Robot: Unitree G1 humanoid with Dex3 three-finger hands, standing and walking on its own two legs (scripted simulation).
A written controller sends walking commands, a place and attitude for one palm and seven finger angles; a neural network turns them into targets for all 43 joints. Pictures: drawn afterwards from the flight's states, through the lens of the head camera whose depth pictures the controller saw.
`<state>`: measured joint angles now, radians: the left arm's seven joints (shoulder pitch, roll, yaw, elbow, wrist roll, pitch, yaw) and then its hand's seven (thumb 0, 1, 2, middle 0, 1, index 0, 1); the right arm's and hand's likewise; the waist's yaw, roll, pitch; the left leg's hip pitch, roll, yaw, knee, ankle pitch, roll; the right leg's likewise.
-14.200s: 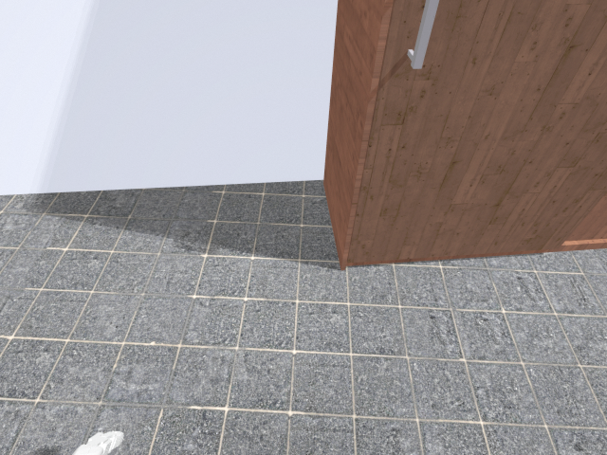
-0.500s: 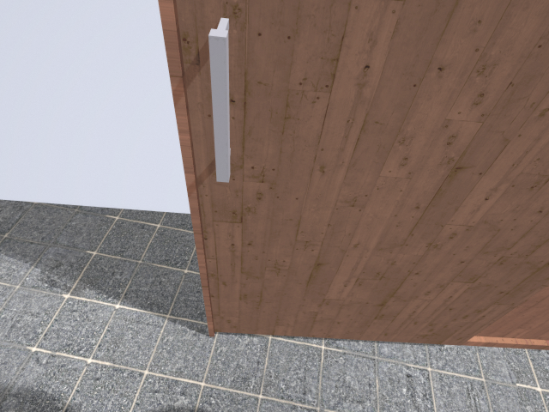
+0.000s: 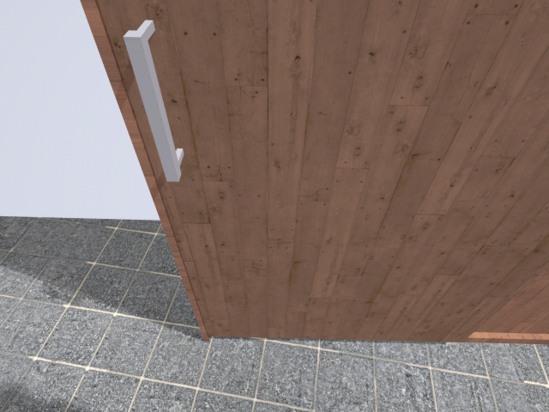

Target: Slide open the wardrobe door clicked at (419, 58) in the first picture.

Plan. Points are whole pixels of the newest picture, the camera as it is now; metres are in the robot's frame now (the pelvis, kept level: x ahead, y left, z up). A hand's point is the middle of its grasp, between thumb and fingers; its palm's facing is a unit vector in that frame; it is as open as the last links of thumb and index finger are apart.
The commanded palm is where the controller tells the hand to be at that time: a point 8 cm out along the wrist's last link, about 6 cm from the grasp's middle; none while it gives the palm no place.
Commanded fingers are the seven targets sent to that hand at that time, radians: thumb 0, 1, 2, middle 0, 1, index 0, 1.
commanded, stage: come to a stop and stand still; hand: left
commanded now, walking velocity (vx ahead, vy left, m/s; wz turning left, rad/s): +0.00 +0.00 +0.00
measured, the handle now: (161, 109) +0.47 +0.19 +0.21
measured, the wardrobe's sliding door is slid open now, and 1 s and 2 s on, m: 0.00 0.00 0.00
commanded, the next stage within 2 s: look again from close up in 0.24 s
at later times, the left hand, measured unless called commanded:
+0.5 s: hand out of the picture -0.01 +0.19 -0.18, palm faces -0.01 -0.98 -0.18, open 7.3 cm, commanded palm none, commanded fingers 0.00 0.90 0.90 -0.20 -0.30 -0.20 -0.30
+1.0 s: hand out of the picture +0.01 +0.23 -0.17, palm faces -0.06 -0.98 -0.21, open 7.3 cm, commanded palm none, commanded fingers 0.00 0.90 0.90 -0.20 -0.30 -0.20 -0.30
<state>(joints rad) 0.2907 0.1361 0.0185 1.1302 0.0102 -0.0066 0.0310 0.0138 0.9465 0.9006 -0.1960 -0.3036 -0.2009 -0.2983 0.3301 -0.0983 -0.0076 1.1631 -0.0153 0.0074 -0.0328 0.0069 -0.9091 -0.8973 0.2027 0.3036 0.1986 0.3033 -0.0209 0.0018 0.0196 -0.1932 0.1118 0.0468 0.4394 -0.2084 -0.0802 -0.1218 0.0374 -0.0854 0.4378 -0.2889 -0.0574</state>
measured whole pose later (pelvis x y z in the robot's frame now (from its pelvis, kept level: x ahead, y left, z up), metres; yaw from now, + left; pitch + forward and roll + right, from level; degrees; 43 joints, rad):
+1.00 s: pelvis +0.00 +0.05 +0.00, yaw -3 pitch +0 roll +1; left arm 0.28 0.16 -0.01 1.08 0.02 0.00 0.03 0.00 0.91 0.90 -0.19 -0.30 -0.20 -0.30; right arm 0.30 -0.15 0.02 1.08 -0.01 -0.01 -0.02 0.01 -0.91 -0.90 0.20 0.30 0.20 0.30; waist -0.01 0.01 0.04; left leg -0.22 0.00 0.10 0.46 -0.24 0.02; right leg -0.20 -0.04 0.00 0.51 -0.31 0.02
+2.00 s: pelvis +0.01 +0.01 +0.00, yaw -3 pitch -1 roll +1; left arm 0.26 0.17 0.00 1.10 0.02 -0.02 0.02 0.00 0.91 0.90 -0.20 -0.30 -0.20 -0.30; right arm 0.24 -0.16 0.01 1.13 -0.01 -0.01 -0.03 0.01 -0.91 -0.90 0.20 0.30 0.20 0.30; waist 0.00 -0.01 0.05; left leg -0.17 0.07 0.07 0.42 -0.23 -0.05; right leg -0.14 0.02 -0.03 0.46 -0.30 -0.05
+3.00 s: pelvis -0.03 +0.04 -0.02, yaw +0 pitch +0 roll -1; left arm 0.32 0.29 0.30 -0.21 -0.31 -0.12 -0.20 0.00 0.01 0.52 -0.26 -0.88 -0.26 -0.88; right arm 0.32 -0.25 0.05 0.65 0.04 -0.30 -0.08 0.02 -0.90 -0.90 0.21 0.30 0.20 0.30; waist 0.03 0.04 -0.05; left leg -0.39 0.03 0.02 0.70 -0.31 0.00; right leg -0.31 -0.01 -0.07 0.66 -0.36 0.00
